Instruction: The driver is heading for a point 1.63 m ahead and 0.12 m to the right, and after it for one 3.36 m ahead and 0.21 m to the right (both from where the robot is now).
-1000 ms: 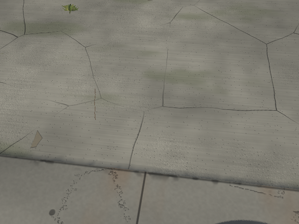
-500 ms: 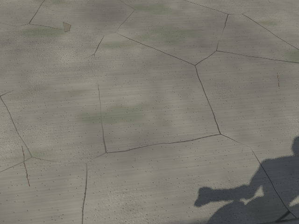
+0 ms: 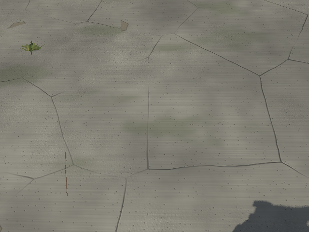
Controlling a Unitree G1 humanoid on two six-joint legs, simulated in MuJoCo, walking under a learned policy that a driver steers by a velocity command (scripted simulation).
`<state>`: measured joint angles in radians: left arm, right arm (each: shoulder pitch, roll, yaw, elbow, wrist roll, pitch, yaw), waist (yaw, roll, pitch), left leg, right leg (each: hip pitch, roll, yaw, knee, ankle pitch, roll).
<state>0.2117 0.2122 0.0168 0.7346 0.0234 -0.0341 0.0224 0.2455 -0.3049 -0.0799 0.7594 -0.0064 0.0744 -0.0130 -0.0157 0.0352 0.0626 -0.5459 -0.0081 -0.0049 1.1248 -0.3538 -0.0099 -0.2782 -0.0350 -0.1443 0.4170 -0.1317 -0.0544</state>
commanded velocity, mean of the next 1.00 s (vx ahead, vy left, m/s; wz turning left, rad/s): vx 0.02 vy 0.00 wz -0.08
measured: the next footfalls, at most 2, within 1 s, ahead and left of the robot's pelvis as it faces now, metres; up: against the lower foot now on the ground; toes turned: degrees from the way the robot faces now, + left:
left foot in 0.20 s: +0.04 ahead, +0.12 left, +0.00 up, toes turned +10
right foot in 0.60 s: +0.02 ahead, -0.07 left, +0.00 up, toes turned +5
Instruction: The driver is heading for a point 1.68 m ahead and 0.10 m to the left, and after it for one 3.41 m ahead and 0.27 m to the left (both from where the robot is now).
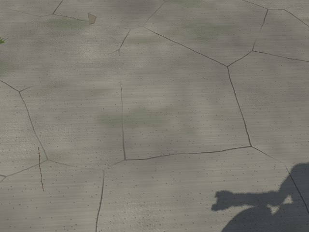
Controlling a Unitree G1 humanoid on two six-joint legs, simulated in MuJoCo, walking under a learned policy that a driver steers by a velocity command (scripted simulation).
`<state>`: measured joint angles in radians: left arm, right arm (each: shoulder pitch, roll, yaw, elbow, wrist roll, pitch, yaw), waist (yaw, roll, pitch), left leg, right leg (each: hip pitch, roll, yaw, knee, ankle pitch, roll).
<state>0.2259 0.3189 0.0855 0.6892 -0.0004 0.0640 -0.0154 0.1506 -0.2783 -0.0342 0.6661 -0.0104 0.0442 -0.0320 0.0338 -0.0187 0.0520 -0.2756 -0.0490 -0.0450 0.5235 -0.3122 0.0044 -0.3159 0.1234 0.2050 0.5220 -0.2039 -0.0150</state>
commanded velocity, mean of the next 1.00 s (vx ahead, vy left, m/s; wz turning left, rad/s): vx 0.16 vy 0.00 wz -0.02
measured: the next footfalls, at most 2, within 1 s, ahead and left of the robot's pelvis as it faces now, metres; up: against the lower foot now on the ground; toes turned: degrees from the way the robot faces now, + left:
right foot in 0.42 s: -0.03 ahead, -0.11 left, +0.00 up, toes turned -10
left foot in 1.00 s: +0.17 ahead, +0.13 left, +0.00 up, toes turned +6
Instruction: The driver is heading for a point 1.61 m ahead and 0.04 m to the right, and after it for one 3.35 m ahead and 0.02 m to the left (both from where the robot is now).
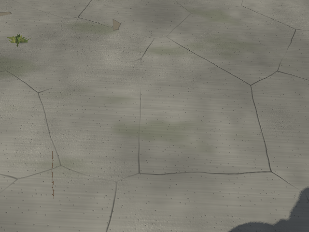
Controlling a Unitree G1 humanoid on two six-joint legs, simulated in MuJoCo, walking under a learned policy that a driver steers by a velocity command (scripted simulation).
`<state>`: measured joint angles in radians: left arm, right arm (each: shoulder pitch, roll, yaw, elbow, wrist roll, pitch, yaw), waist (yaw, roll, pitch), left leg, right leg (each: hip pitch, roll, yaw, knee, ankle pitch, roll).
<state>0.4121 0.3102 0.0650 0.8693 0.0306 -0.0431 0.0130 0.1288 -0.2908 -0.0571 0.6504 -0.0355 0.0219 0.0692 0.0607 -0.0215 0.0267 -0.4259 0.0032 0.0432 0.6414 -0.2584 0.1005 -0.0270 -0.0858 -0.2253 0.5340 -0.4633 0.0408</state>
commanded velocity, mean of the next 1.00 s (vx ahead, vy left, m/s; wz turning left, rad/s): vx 0.49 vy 0.00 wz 0.01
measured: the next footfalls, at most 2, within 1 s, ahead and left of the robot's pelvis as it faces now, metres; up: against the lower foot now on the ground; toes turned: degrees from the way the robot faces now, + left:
right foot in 0.72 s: +0.60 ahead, +0.02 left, -0.19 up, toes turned +8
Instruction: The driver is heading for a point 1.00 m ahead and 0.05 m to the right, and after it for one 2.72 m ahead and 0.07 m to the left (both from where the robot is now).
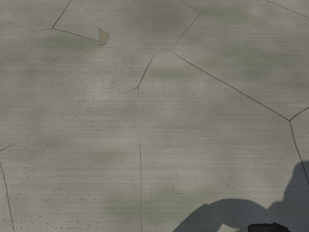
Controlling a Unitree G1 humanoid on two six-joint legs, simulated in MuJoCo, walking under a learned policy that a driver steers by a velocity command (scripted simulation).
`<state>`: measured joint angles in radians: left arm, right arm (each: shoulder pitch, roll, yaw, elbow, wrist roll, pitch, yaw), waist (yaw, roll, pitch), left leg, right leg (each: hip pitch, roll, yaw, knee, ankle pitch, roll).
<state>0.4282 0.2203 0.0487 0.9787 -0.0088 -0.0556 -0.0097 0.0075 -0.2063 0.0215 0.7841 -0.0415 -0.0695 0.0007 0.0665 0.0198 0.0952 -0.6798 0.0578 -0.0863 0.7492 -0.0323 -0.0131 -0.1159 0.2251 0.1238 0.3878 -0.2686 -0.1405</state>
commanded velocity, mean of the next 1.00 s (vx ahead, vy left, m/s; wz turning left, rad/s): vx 0.50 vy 0.00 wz -0.20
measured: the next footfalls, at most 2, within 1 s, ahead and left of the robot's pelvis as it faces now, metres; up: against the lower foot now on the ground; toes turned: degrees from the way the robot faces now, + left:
left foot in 0.10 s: +0.24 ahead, +0.12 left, +0.00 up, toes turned -8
right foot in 0.60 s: +0.41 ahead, -0.19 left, +0.00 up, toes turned -23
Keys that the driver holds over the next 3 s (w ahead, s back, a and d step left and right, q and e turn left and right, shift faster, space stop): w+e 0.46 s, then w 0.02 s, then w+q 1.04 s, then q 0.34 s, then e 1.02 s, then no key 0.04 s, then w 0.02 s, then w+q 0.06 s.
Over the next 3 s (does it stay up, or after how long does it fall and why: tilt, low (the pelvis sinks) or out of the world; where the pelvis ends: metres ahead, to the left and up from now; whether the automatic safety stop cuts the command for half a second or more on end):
stays up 0.88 -0.15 0.00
